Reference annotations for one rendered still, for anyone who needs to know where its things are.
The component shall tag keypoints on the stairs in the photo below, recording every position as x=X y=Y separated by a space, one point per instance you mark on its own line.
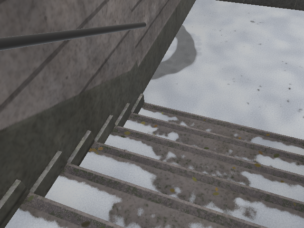
x=167 y=168

